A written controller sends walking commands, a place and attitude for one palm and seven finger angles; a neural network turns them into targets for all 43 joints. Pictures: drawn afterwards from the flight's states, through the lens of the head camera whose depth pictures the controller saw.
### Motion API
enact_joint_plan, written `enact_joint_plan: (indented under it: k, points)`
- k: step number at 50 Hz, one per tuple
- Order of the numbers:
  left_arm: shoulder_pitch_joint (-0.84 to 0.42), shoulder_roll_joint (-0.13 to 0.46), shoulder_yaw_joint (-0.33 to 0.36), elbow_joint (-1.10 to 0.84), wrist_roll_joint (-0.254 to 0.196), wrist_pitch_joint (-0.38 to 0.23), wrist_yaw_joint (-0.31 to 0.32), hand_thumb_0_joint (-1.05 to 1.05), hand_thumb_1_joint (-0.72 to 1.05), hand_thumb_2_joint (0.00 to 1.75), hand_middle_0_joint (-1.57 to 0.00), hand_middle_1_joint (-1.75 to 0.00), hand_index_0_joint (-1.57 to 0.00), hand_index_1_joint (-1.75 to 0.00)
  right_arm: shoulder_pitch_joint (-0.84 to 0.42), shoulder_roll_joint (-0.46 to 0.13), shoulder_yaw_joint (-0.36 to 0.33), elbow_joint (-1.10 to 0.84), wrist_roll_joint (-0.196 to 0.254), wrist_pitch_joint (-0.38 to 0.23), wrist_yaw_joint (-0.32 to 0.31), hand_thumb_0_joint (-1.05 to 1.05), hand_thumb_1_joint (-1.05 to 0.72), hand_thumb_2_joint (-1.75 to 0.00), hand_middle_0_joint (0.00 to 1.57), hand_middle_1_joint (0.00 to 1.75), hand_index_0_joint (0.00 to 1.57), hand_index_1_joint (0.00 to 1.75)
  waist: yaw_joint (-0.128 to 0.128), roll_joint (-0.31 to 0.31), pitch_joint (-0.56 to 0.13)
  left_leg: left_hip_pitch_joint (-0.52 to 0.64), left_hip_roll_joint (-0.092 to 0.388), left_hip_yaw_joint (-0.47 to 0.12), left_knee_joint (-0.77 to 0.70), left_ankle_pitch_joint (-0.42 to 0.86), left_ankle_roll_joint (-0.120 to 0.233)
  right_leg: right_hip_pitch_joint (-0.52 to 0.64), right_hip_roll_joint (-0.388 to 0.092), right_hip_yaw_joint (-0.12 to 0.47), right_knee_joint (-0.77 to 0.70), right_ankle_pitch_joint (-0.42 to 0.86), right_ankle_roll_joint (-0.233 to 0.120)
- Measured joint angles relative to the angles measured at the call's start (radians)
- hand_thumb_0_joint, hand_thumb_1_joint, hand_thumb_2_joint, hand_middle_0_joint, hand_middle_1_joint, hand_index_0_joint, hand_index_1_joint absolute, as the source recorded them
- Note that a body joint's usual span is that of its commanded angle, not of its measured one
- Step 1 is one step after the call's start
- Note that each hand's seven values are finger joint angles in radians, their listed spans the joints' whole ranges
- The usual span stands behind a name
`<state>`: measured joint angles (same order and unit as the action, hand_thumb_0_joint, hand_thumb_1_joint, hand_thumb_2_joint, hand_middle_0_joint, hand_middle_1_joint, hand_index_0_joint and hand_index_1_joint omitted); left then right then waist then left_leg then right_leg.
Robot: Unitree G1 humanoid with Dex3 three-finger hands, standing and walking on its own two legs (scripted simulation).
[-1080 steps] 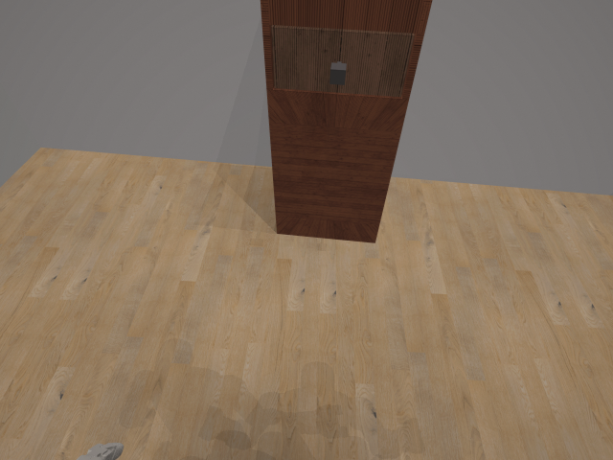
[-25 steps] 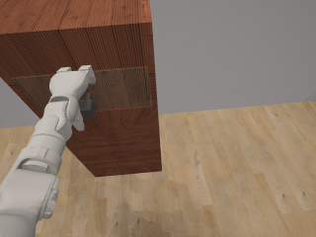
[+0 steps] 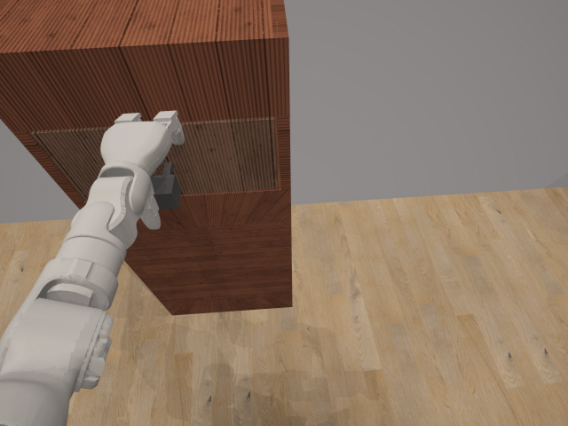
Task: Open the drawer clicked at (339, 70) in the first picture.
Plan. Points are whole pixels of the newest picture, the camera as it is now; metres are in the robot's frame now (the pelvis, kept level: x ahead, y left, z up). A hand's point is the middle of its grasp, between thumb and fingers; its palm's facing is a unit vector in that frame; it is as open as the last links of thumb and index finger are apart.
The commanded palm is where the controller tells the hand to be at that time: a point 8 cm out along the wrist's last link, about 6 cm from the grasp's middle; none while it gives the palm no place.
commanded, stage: move the hooked fingers above the handle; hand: left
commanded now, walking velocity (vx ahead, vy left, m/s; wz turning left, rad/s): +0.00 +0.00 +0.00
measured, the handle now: (166, 182) +0.50 +0.21 +0.02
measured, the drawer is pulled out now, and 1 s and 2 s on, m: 0.00 0.00 0.00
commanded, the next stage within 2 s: lower the fingers behind the handle in 0.50 s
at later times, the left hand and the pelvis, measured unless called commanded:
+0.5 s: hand (141, 174) +0.45 +0.21 +0.09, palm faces -0.01 -0.02 -1.00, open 13.8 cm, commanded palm +0.43 +0.22 +0.15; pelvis +0.00 +0.00 +0.00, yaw +1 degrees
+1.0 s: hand (147, 185) +0.46 +0.22 +0.06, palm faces -0.04 -0.01 -1.00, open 13.8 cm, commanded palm +0.44 +0.22 +0.12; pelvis +0.00 -0.01 +0.00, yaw +0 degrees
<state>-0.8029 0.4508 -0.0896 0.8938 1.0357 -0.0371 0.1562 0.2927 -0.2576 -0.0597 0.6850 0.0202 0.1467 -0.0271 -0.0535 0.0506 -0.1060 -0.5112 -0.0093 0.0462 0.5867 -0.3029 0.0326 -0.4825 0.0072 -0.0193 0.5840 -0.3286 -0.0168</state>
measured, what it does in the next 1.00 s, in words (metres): stands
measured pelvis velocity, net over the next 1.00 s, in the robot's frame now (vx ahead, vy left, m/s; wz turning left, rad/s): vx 0.00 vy -0.01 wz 0.00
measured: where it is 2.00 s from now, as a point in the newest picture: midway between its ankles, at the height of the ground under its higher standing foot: outside the picture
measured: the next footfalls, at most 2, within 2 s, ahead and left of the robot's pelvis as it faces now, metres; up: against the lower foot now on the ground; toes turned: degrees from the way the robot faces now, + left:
none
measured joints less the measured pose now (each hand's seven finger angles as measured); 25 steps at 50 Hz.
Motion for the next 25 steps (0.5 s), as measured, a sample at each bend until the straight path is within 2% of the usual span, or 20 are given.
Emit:
enact_joint_plan:
  k: [6, 13, 18, 22, 25]
  points:
    - [0.036, 0.003, 0.03, -0.022, 0.007, 0.023, 0.024, 0.01, -0.49, 0.3, -0.33, -1.2, -0.32, -1.2, -0.003, 0.006, 0.004, -0.003, -0.002, 0.009, 0.007, 0.01, -0.91, -0.9, 0.2, 0.3, 0.2, 0.3, 0.004, 0.008, -0.005, 0.007, 0.003, 0.009, 0.0, -0.005, 0.001, 0.003, 0.003, 0.009, 0.001, -0.002, 0.001]
    - [0.083, 0.016, 0.004, -0.076, -0.02, 0.051, -0.014, 0.0, -0.49, 0.3, -0.32, -1.2, -0.32, -1.2, 0.004, 0.004, 0.003, 0.002, 0.008, 0.02, 0.006, 0.01, -0.91, -0.9, 0.2, 0.3, 0.2, 0.3, 0.017, 0.015, 0.001, 0.04, 0.001, 0.0, -0.017, 0.0, -0.001, 0.04, 0.002, 0.001, -0.019, 0.001, 0.0]
    - [0.078, 0.009, -0.019, -0.082, -0.028, 0.018, -0.037, 0.0, -0.49, 0.3, -0.32, -1.2, -0.32, -1.2, -0.008, 0.0, 0.005, 0.008, 0.009, 0.018, -0.005, 0.01, -0.91, -0.9, 0.2, 0.3, 0.2, 0.3, 0.022, 0.009, 0.01, 0.047, -0.002, -0.011, -0.017, 0.004, -0.002, 0.052, -0.001, -0.01, -0.02, 0.001, -0.002]
    - [0.058, 0.012, -0.011, -0.065, -0.018, -0.008, -0.022, 0.0, -0.49, 0.3, -0.32, -1.2, -0.32, -1.2, -0.021, -0.003, 0.005, 0.004, 0.006, 0.01, -0.01, 0.01, -0.91, -0.9, 0.2, 0.3, 0.2, 0.3, 0.017, 0.003, 0.012, 0.036, -0.002, -0.012, -0.01, 0.004, -0.004, 0.041, -0.001, -0.012, -0.01, -0.001, -0.004]
    - [0.042, 0.017, -0.002, -0.047, -0.013, -0.005, -0.004, 0.0, -0.49, 0.3, -0.32, -1.2, -0.32, -1.2, -0.024, -0.006, 0.003, 0.001, 0.004, 0.006, -0.01, 0.01, -0.91, -0.9, 0.2, 0.3, 0.2, 0.3, 0.014, 0.003, 0.009, 0.027, 0.0, -0.01, -0.006, 0.004, -0.004, 0.029, 0.0, -0.009, -0.004, 0.0, -0.005]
